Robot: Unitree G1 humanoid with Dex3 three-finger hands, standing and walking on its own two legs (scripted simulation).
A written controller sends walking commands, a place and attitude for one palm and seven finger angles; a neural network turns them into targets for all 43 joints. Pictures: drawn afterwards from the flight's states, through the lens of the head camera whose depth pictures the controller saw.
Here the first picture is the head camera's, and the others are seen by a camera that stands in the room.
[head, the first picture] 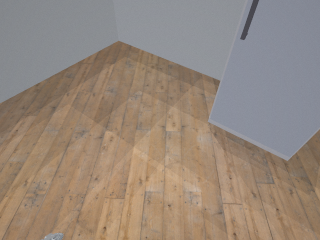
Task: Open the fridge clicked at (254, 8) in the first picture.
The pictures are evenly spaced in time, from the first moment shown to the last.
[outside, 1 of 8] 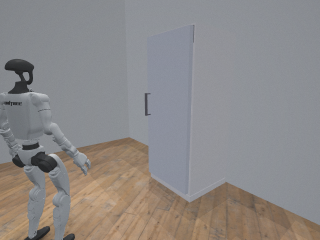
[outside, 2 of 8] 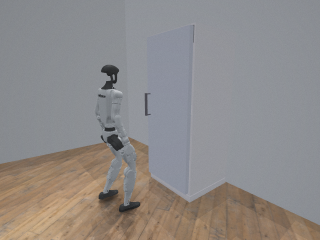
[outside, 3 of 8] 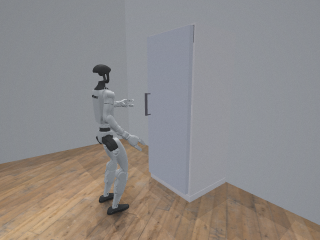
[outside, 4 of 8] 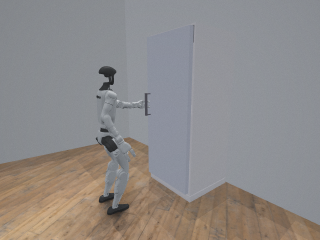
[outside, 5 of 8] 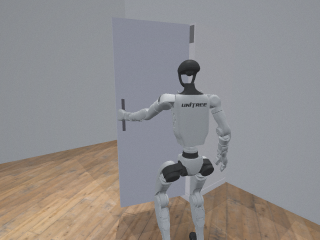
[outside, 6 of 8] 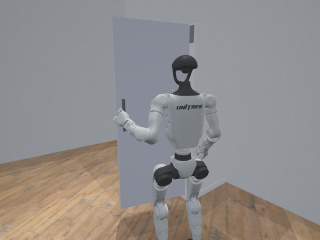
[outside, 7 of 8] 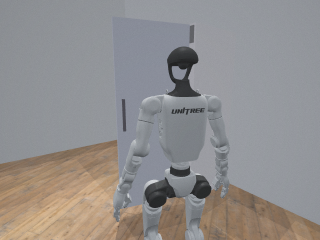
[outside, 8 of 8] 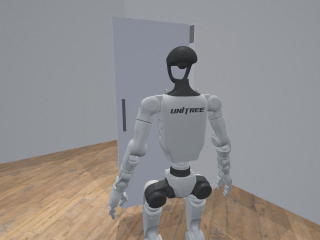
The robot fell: no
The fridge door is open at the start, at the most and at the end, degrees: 0 78 71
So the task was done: yes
